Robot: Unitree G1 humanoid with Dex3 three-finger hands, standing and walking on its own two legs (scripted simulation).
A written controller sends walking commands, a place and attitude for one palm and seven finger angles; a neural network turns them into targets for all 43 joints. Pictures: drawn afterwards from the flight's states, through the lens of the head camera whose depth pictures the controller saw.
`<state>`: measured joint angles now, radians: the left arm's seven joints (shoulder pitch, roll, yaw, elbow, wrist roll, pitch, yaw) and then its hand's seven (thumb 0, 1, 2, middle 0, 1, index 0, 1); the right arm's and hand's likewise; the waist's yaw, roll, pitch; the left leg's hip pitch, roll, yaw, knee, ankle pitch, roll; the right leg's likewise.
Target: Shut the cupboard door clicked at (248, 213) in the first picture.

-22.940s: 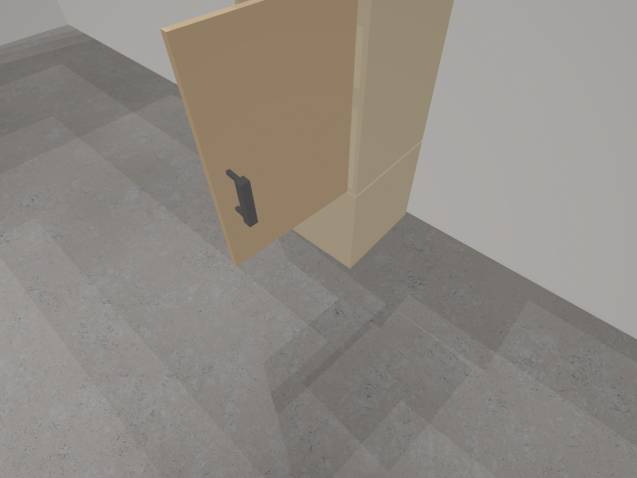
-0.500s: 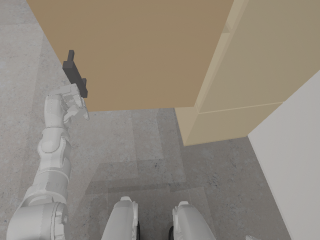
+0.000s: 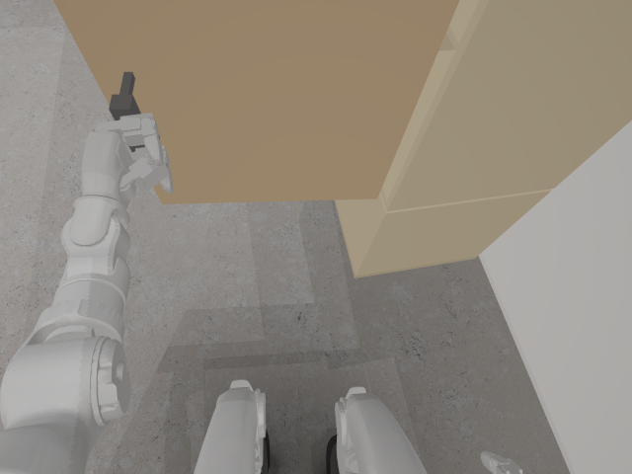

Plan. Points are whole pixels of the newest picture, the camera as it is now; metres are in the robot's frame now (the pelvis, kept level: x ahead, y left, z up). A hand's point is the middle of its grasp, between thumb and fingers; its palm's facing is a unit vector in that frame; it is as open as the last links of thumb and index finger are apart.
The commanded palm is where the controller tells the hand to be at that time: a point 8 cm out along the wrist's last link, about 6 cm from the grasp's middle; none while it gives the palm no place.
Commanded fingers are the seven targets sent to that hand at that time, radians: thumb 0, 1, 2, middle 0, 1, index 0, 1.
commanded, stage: push the door shut along its arc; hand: left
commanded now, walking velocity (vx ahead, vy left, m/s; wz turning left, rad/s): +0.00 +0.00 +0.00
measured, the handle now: (141, 125) +0.55 +0.22 +0.04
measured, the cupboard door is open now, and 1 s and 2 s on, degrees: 83 69 69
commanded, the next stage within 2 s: pull the fist back off the door in 0.96 s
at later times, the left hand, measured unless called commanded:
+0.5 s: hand (178, 131) +0.54 +0.17 +0.05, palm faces -0.15 -0.99 -0.05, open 3.1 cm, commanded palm +0.54 +0.19 +0.04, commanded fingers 0.00 0.90 0.90 -1.30 -1.50 -1.30 -1.50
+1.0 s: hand (212, 93) +0.60 +0.13 +0.06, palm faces -0.27 -0.96 -0.02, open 3.1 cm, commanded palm +0.61 +0.15 +0.04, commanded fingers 0.00 0.90 0.90 -1.30 -1.50 -1.30 -1.50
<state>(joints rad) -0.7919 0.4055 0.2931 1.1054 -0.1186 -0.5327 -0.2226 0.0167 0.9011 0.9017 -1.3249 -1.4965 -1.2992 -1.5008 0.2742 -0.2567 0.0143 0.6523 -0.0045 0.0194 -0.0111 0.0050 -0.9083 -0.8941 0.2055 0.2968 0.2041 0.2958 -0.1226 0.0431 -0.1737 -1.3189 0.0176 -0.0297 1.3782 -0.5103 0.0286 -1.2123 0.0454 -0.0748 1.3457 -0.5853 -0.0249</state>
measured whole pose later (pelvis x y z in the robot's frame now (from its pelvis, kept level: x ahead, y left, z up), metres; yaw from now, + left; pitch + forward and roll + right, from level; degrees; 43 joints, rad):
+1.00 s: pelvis +0.00 +0.01 -0.04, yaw -4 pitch +34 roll -8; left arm -1.31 0.72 0.33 1.32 0.01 -0.28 -0.40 0.02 0.90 0.90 -1.30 -1.50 -1.30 -1.50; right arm 0.39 -0.26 0.09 0.64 -0.02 -0.02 -0.01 0.00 -0.91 -0.89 0.21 0.30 0.21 0.30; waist -0.31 0.07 -0.13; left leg -1.58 0.06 -0.06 1.52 -0.54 0.04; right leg -1.46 0.09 -0.10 1.44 -0.59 -0.02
